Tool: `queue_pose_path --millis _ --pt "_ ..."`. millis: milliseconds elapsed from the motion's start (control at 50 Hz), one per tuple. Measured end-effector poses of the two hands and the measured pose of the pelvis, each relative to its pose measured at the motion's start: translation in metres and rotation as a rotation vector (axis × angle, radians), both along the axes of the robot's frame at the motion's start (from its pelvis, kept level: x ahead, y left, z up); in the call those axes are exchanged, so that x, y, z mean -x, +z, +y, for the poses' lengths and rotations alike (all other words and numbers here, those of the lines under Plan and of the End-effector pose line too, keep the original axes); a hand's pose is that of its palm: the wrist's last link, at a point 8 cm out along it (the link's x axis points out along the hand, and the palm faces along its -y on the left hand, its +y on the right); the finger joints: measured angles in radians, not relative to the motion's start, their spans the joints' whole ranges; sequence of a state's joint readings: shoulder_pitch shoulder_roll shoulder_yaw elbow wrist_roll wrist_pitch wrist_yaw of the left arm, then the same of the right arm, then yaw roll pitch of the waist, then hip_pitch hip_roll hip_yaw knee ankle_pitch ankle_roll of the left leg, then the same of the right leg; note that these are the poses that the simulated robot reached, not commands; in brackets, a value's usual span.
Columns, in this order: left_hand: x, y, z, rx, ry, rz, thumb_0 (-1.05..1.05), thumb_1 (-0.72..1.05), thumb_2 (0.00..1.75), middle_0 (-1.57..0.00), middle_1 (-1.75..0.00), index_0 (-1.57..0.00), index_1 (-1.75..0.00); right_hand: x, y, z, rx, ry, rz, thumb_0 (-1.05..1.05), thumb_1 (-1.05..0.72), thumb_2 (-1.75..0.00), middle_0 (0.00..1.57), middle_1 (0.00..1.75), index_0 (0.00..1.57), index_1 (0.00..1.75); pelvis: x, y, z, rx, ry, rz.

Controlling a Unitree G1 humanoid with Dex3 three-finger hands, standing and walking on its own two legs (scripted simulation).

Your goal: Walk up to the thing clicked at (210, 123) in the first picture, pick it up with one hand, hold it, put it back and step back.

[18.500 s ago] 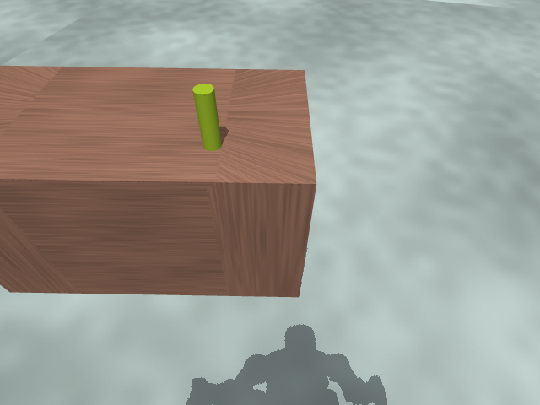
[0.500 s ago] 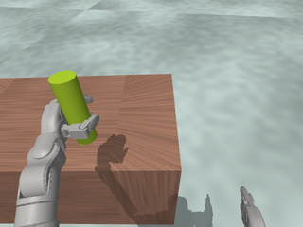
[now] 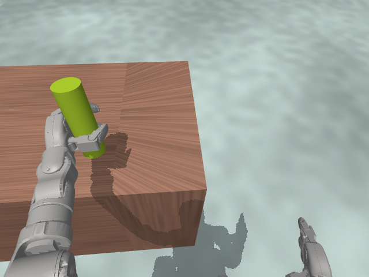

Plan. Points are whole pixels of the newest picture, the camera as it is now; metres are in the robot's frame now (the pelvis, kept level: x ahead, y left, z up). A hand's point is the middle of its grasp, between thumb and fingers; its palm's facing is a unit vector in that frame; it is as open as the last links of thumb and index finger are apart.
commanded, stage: crouch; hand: left
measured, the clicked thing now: (82, 121) +0.43 +0.19 +0.11
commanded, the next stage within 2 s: lower in 0.62 s
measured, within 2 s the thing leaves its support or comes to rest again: rests again in 1.58 s
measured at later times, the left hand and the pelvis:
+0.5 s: hand (94, 124) +0.47 +0.19 +0.06, palm faces +0.17 -0.99 +0.00, open 7.3 cm; pelvis +0.00 +0.00 -0.02, yaw +0 degrees
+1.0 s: hand (99, 129) +0.49 +0.19 +0.01, palm faces +0.17 -0.99 -0.01, open 7.3 cm; pelvis +0.00 +0.00 -0.04, yaw +0 degrees
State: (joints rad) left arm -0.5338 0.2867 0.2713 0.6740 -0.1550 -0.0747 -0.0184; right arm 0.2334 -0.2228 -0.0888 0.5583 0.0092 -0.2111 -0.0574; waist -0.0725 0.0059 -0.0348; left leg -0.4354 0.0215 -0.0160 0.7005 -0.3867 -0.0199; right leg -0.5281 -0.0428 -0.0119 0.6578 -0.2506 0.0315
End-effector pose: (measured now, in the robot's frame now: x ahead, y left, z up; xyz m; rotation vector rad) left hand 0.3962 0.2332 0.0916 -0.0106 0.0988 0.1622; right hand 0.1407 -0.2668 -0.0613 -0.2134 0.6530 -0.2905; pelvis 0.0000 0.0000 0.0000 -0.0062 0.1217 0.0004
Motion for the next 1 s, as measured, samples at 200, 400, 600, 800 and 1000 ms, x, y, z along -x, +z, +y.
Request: queue_pose_path --millis 200,400,600,800,1000 --pt "-0.020 -0.016 0.006 -0.007 0.006 -0.018 0.03 -0.10 1.19 -0.91 -1.12 -0.89 -1.11 0.000 -0.006 0.004 0.007 0.015 0.033 -0.01 0.53 -0.05 0.06 0.05 0.06 0.05 0.001 -0.009 0.000 0.002 0.002 0.057" --pt "-0.036 -0.030 0.007 -0.010 0.004 -0.020 0.03 -0.10 1.19 -0.91 -1.12 -0.89 -1.10 0.003 -0.010 0.009 0.005 0.030 0.053 -0.01 0.53 -0.05 0.06 0.05 0.06 0.05 0.002 -0.018 0.001 0.006 0.001 0.103" --pt "-0.049 -0.039 0.008 -0.005 0.007 -0.026 0.03 -0.10 1.19 -0.91 -1.12 -0.89 -1.10 0.002 -0.006 0.011 0.023 0.043 0.047 -0.01 0.52 -0.05 0.06 0.05 0.06 0.05 0.001 -0.024 0.003 0.012 -0.002 0.140" --pt "-0.059 -0.047 0.010 -0.002 0.015 -0.024 0.03 -0.10 1.19 -0.91 -1.12 -0.89 -1.10 -0.002 -0.005 0.014 0.026 0.054 0.046 -0.01 0.52 -0.05 0.06 0.05 0.06 0.05 -0.003 -0.029 0.003 0.016 -0.001 0.164" --pt "-0.062 -0.076 0.011 -0.010 0.009 -0.001 0.03 -0.10 1.19 -0.91 -1.12 -0.89 -1.10 -0.002 -0.010 0.014 0.037 0.077 0.066 -0.01 0.52 -0.06 0.06 0.05 0.06 0.05 -0.002 -0.038 0.003 0.019 -0.002 0.203"
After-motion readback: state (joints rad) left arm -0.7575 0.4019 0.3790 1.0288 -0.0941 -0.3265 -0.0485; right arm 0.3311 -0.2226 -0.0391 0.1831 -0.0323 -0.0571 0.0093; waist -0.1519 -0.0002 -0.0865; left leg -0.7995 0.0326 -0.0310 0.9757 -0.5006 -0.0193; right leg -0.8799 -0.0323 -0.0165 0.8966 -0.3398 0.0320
